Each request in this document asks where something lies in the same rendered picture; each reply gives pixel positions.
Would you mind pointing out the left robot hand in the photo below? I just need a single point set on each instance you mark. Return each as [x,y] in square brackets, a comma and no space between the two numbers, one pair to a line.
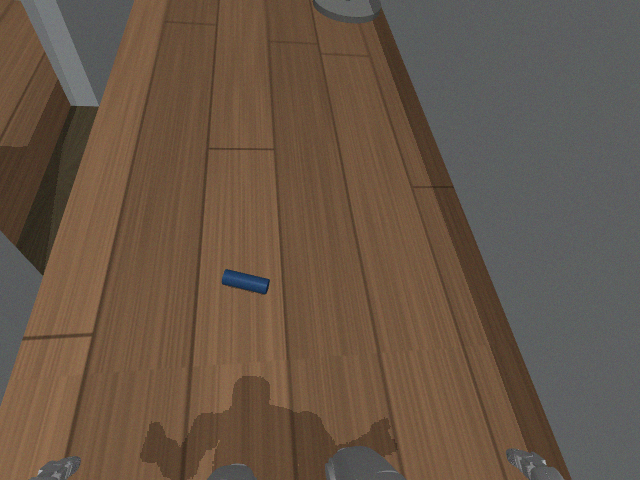
[59,470]

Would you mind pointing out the right robot hand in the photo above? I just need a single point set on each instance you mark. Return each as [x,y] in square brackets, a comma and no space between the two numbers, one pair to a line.
[532,465]

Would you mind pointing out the can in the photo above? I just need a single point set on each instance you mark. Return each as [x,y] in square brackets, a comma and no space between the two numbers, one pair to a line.
[245,281]

